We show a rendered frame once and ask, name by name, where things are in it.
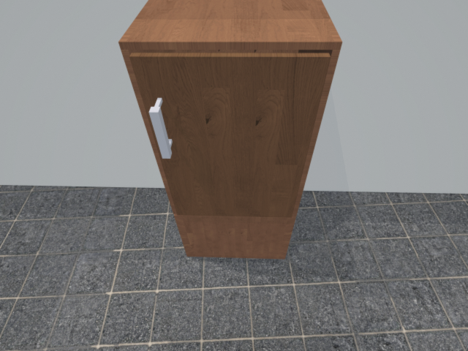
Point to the handle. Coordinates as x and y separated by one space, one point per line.
160 130

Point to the cupboard door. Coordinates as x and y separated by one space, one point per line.
241 125

